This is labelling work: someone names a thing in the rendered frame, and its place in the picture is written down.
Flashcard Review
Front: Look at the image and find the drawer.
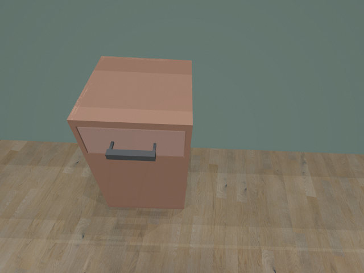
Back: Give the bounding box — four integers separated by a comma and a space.
77, 127, 185, 156

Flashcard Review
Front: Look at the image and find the cabinet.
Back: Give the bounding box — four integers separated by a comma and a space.
67, 56, 193, 209

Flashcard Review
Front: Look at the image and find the handle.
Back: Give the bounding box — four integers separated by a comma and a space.
105, 141, 156, 162

